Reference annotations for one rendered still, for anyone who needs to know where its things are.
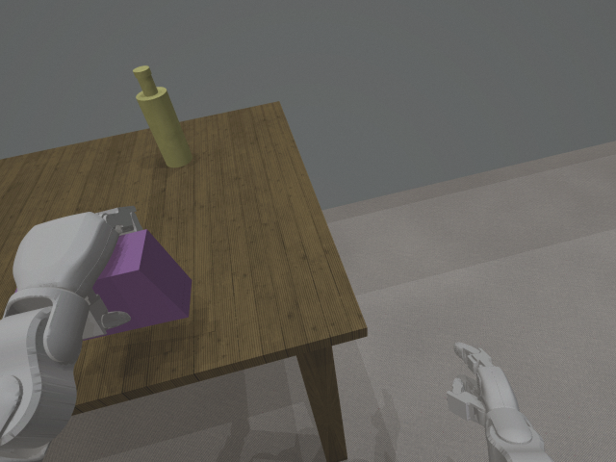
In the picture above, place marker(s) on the right robot forearm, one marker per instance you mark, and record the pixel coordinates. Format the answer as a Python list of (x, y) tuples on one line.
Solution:
[(511, 437)]

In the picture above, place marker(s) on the robot right hand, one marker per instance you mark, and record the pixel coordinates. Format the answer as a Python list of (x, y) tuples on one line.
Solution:
[(472, 399)]

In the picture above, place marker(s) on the robot left hand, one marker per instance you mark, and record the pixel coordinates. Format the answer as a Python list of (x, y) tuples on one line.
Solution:
[(70, 253)]

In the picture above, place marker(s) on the table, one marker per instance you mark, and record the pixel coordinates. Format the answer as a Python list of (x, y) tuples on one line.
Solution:
[(241, 219)]

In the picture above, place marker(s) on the sponge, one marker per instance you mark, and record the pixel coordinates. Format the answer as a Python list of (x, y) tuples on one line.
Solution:
[(142, 280)]

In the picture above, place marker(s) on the left robot forearm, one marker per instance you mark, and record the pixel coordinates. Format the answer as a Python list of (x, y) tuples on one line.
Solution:
[(40, 342)]

